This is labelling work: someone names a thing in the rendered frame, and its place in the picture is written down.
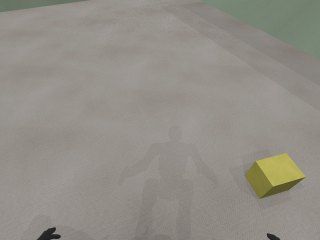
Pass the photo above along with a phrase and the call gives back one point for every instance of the robot left hand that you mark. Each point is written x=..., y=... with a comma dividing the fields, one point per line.
x=48, y=234

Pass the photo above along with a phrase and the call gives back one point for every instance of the carton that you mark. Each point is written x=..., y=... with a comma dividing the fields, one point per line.
x=273, y=175

